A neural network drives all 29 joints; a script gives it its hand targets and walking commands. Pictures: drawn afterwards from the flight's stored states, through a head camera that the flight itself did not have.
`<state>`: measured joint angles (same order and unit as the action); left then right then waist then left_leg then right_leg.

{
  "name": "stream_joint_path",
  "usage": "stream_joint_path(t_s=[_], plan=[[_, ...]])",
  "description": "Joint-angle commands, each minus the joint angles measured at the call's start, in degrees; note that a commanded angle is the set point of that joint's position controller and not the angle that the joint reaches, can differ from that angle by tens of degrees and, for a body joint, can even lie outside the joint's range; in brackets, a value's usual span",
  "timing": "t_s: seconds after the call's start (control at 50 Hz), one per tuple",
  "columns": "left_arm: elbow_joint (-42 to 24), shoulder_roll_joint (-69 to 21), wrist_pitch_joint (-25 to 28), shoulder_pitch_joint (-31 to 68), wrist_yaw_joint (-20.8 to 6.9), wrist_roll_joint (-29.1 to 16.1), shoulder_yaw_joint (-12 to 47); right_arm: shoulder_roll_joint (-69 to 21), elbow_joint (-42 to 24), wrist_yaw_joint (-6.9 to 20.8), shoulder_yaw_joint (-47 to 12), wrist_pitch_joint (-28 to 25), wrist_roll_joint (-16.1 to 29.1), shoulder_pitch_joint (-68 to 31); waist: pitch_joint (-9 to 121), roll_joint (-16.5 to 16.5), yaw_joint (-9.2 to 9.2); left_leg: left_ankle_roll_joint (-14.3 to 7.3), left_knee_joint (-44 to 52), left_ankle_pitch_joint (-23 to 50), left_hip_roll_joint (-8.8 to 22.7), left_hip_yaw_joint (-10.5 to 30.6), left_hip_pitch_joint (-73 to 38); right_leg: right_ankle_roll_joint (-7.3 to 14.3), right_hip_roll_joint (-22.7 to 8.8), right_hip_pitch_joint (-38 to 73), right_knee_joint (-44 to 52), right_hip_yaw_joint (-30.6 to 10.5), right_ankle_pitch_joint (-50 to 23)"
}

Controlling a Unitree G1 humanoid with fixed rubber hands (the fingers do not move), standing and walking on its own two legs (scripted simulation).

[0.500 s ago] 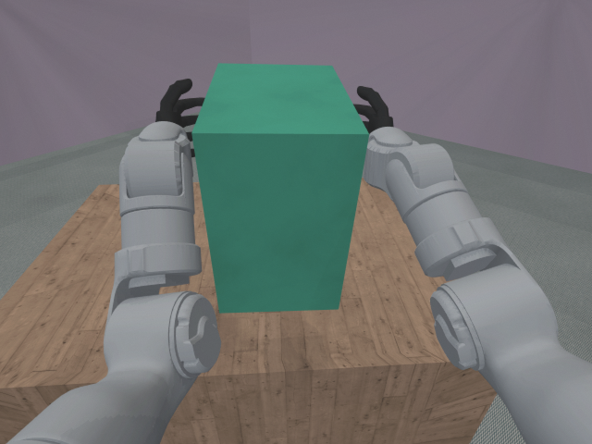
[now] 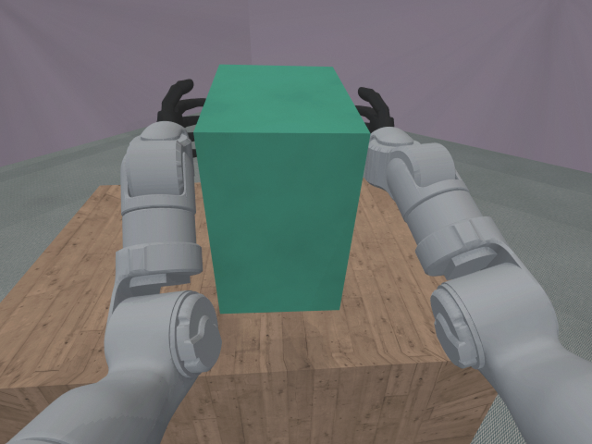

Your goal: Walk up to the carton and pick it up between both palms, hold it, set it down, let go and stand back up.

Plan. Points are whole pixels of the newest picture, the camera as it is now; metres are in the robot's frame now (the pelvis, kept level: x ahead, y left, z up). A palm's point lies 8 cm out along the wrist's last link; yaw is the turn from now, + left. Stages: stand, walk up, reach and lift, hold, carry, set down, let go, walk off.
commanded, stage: hold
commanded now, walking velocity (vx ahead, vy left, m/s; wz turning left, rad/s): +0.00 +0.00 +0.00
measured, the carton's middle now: (278, 185) +0.39 +0.02 +0.24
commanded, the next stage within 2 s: none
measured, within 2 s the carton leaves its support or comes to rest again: neither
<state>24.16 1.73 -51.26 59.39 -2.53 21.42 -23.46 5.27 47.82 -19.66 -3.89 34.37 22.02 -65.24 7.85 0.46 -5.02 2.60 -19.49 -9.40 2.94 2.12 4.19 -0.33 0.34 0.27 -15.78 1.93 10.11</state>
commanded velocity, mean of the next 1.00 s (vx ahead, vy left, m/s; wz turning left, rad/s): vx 0.00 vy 0.00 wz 0.00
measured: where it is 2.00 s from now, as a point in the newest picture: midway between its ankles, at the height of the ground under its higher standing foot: outside the picture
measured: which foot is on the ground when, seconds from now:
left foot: down 0.00-1.00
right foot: down 0.00-1.00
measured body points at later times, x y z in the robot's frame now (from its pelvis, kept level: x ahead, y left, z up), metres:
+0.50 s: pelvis +0.00 +0.00 +0.00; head -0.10 +0.01 +0.44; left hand +0.38 +0.14 +0.32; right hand +0.38 -0.12 +0.31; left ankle +0.02 +0.14 -0.75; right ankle -0.01 -0.12 -0.75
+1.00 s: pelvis +0.00 +0.00 +0.00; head -0.10 +0.02 +0.44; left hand +0.38 +0.14 +0.32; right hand +0.38 -0.11 +0.31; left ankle +0.02 +0.14 -0.75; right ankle -0.01 -0.12 -0.75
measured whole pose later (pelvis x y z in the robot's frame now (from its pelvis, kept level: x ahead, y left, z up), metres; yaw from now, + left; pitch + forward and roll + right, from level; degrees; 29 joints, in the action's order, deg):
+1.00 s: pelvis +0.00 +0.00 +0.00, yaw +0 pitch -7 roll -1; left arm 22.2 1.1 -51.6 58.5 -2.6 22.0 -23.4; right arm 5.3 47.2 -19.6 -4.0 34.7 22.7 -64.8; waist 7.3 0.7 -5.4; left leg 2.7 -19.4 -9.6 2.9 2.3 3.3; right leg -0.3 0.4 1.2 -15.7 2.0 10.3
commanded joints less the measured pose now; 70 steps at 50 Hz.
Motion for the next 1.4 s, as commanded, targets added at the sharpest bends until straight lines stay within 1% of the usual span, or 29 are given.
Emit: stream_joint_path(t_s=[0.0, 0.04, 0.1, 0.14, 0.18, 0.24, 0.28, 0.32, 0.36, 0.4, 0.42, 0.44, 0.54, 0.62, 0.64, 0.66, 0.72, 0.8, 0.82, 0.86, 0.96, 0.98, 1.06, 1.1, 1.14, 1.16, 1.28, 1.34, 1.38], plan=[[-0.4, -33.6, 4.2, 34.8, -7.9, -10.0, 18.9, -33.5, -18.0, 7.0, -8.2, -2.4, 7.5, -43.7, 13.7, -1.9, -0.09, 0.3, 1.2, 9.7, -5.8, -3.3, -3.9, -3.1, 5.4, 1.5, 2.1, 0.1, -7.0], [-2.8, -34.1, 4.7, 35.8, -7.8, -11.0, 20.4, -33.6, -18.1, 6.9, -8.3, -2.6, 7.8, -42.6, 16.3, -2.5, -0.8, 0.7, 0.9, 11.1, -5.9, -3.4, -4.7, -3.2, 5.7, 2.5, 1.4, 0.3, -8.6], [-3.0, -33.0, 4.2, 34.4, -7.9, -9.6, 18.9, -33.9, -17.9, 6.8, -9.1, -2.2, 8.6, -41.8, 15.2, -2.4, -0.08, 0.7, 1.2, 12.7, -6.2, -3.6, -4.4, -3.8, 5.5, 3.8, 0.9, 0.2, -11.2], [-2.6, -34.2, 4.0, 35.6, -8.1, -10.3, 20.5, -31.6, -14.6, 7.0, -6.2, -1.9, 7.7, -40.5, 12.5, -4.5, -2.04, 1.5, 1.6, 10.0, -5.6, -2.9, -3.6, -2.6, 5.5, 1.9, 1.5, 0.1, -7.6], [-3.4, -33.8, 3.9, 33.9, -8.1, -10.0, 20.1, -32.5, -17.6, 7.0, -8.1, -2.1, 8.2, -41.4, 13.6, -3.2, -0.81, 1.3, 1.4, 11.7, -5.7, -3.3, -4.0, -2.9, 5.7, 3.5, 1.1, 0.2, -9.8], [-5.1, -33.8, 3.8, 34.0, -8.0, -10.6, 21.4, -33.8, -20.9, 6.5, -10.5, -2.2, 9.4, -42.2, 16.8, -3.5, -0.7, 1.3, -0.1, 15.9, -6.0, -3.1, -5.8, -3.5, 5.8, 4.7, 0.5, 0.1, -14.7], [-7.1, -34.1, 3.7, 34.3, -7.6, -10.3, 21.7, -33.5, -20.3, 6.5, -10.5, -2.2, 9.7, -40.9, 16.6, -4.3, -0.67, 1.6, 0.5, 16.0, -6.2, -3.2, -5.7, -3.5, 5.8, 4.9, 0.0, 0.6, -14.6], [-5.2, -32.4, 3.8, 34.3, -7.8, -9.7, 19.8, -34.2, -19.9, 6.6, -10.2, -2.1, 9.3, -41.1, 14.8, -2.4, 0.28, 0.8, 0.6, 13.5, -6.2, -3.6, -5.0, -3.7, 5.5, 4.1, 0.9, 0.1, -12.3], [-6.0, -32.8, 3.9, 35.6, -8.0, -10.0, 20.5, -33.9, -19.9, 6.4, -9.5, -2.1, 8.9, -40.8, 15.8, -2.5, -0.58, 0.9, 1.0, 12.6, -6.1, -3.5, -5.0, -3.6, 5.5, 4.0, 0.8, 0.4, -11.7], [-3.4, -32.7, 3.4, 33.4, -8.2, -9.4, 19.0, -33.9, -19.3, 6.4, -9.5, -2.0, 8.7, -41.6, 12.6, -1.1, 0.01, 0.5, 1.4, 11.4, -6.0, -3.7, -4.3, -3.6, 5.6, 3.1, 1.3, 0.4, -10.5], [-2.8, -32.9, 3.5, 34.3, -8.2, -9.6, 19.5, -33.1, -19.7, 6.6, -8.8, -2.2, 8.3, -42.7, 13.3, -2.1, -0.17, 0.6, 2.0, 9.6, -6.1, -3.8, -3.4, -3.5, 5.6, 2.9, 1.5, 0.6, -8.0], [-4.5, -33.8, 3.8, 35.2, -8.2, -10.4, 21.1, -33.4, -18.8, 6.7, -8.1, -2.0, 8.4, -41.3, 13.9, -2.9, -1.37, 1.0, 1.7, 10.2, -5.7, -3.2, -3.6, -3.1, 5.7, 2.8, 1.1, 0.4, -8.5], [-2.4, -32.9, 3.6, 33.9, -8.1, -9.2, 19.0, -32.9, -18.7, 6.6, -8.7, -2.0, 8.2, -42.0, 13.9, -2.4, 0.15, 0.7, 1.5, 10.9, -6.0, -3.7, -4.3, -3.3, 5.5, 3.0, 1.3, 0.4, -9.6], [-3.8, -33.9, 3.9, 34.6, -8.2, -10.7, 20.4, -33.6, -21.3, 6.3, -9.4, -2.5, 8.5, -43.2, 15.6, -2.6, -0.87, 0.7, 1.0, 11.6, -6.3, -3.5, -4.8, -3.5, 5.3, 3.5, 1.1, 0.4, -10.9], [-2.4, -32.6, 3.7, 34.4, -8.3, -9.6, 18.7, -33.3, -20.5, 6.4, -9.3, -2.3, 8.2, -43.3, 14.3, -1.7, 0.16, 0.4, 1.4, 10.5, -6.4, -3.7, -4.3, -3.6, 5.2, 3.1, 1.4, 0.5, -9.7], [-3.5, -32.8, 3.8, 34.4, -8.5, -9.8, 19.1, -34.1, -20.2, 6.3, -8.7, -2.2, 7.8, -42.5, 14.3, -1.3, -0.6, 0.3, 1.1, 10.4, -6.3, -3.6, -4.3, -3.8, 5.0, 3.2, 1.3, 0.4, -10.2], [-3.3, -33.1, 4.0, 35.4, -8.5, -9.8, 20.0, -33.2, -18.8, 6.6, -8.0, -2.2, 7.8, -42.0, 15.3, -3.0, -0.73, 0.9, 1.8, 9.9, -5.9, -3.6, -4.5, -3.1, 5.5, 3.0, 1.3, 0.6, -7.8], [-3.9, -34.4, 3.6, 32.7, -8.3, -10.2, 20.8, -33.2, -22.4, 6.2, -9.8, -2.5, 8.6, -42.6, 16.3, -2.6, -0.82, 1.0, 0.3, 14.4, -6.2, -3.2, -5.3, -3.6, 5.6, 4.7, 1.0, 0.3, -13.7], [-3.8, -33.9, 3.6, 33.5, -8.4, -10.0, 20.6, -32.3, -19.8, 6.2, -8.6, -2.0, 8.1, -40.9, 13.8, -3.3, -1.37, 1.3, 1.1, 12.3, -6.0, -3.0, -4.5, -3.1, 5.5, 3.4, 1.2, 0.6, -10.8], [-2.4, -32.1, 3.5, 34.0, -8.5, -8.9, 17.8, -33.2, -17.8, 6.8, -8.3, -2.0, 7.6, -42.4, 12.0, -1.5, 0.42, 0.4, 2.2, 9.0, -5.9, -3.6, -2.6, -3.2, 5.4, 3.3, 1.3, 0.6, -6.9], [-6.4, -34.3, 3.6, 33.8, -8.1, -10.6, 21.7, -32.6, -20.1, 6.8, -8.9, -2.4, 8.8, -41.1, 16.3, -3.1, -1.51, 1.4, 0.7, 14.2, -5.7, -3.0, -5.6, -3.0, 5.8, 4.4, 0.8, 0.6, -12.0], [-6.0, -34.0, 3.4, 33.7, -8.1, -10.2, 20.8, -33.6, -20.8, 6.7, -10.1, -2.5, 9.2, -41.4, 16.4, -3.1, -0.51, 1.0, 0.4, 13.8, -6.1, -3.3, -5.5, -3.3, 5.7, 4.7, 1.1, 0.4, -12.1], [-3.2, -32.5, 3.1, 33.3, -8.6, -8.8, 19.5, -32.4, -18.2, 6.6, -7.6, -2.0, 7.9, -40.4, 11.9, -2.8, -1.1, 0.7, 1.7, 9.4, -6.0, -3.3, -3.8, -3.2, 5.2, 3.0, 1.7, 0.4, -8.1], [-3.2, -33.3, 3.3, 34.1, -8.4, -9.4, 19.9, -32.7, -20.3, 6.9, -8.1, -2.7, 7.8, -43.1, 13.3, -2.3, -0.57, 0.6, 2.1, 8.5, -5.6, -3.2, -3.2, -2.9, 5.5, 2.9, 1.5, 0.7, -6.6], [-5.1, -34.4, 3.9, 34.7, -8.0, -10.8, 22.1, -33.8, -22.2, 6.8, -9.0, -3.0, 8.1, -43.3, 16.4, -3.3, -0.88, 1.1, 1.0, 12.3, -5.8, -3.3, -4.6, -3.0, 5.6, 3.6, 0.7, 0.6, -10.4], [-3.8, -34.2, 3.5, 33.2, -7.8, -9.9, 21.0, -32.7, -19.5, 6.9, -8.7, -2.6, 8.3, -41.7, 14.2, -4.4, -0.85, 1.2, 1.1, 12.7, -5.9, -3.0, -4.6, -2.9, 5.6, 3.5, 1.1, 0.5, -10.0], [-5.8, -33.8, 3.3, 32.8, -8.2, -9.9, 21.4, -32.9, -22.6, 6.3, -10.2, -2.7, 9.3, -41.6, 16.1, -2.7, -1.05, 0.9, 0.1, 14.7, -6.3, -3.3, -6.1, -3.5, 5.6, 4.4, 1.1, 0.5, -13.4], [-4.0, -32.7, 3.0, 32.9, -8.5, -8.4, 19.1, -32.8, -19.3, 6.5, -9.4, -2.1, 8.2, -41.2, 12.8, -2.4, -0.07, 0.4, 1.5, 11.0, -6.1, -3.5, -5.4, -3.2, 5.5, 2.7, 1.9, 0.7, -8.5], [-6.4, -33.2, 3.5, 34.0, -8.4, -10.0, 20.8, -33.4, -22.3, 6.7, -9.7, -2.8, 8.7, -41.9, 15.9, -2.3, -0.7, 0.8, 1.1, 12.5, -6.2, -3.7, -4.9, -3.4, 5.7, 4.7, 0.6, 0.9, -10.8]])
